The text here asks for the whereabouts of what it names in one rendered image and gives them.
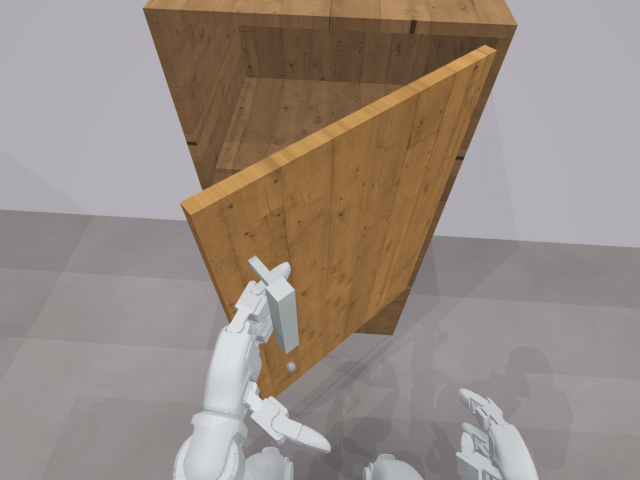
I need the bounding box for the right robot thigh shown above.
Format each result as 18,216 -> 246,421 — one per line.
362,459 -> 424,480

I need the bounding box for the robot left forearm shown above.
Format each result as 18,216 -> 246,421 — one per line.
173,411 -> 248,480

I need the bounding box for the robot left shin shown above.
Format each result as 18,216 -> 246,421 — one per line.
261,447 -> 281,455

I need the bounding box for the robot right hand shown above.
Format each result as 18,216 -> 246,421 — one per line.
456,388 -> 539,480

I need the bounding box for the handle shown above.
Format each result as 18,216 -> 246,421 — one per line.
248,255 -> 299,354

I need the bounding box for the robot left hand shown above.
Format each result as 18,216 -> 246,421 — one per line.
203,262 -> 331,453

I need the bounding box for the cupboard door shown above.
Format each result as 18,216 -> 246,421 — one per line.
180,45 -> 497,400

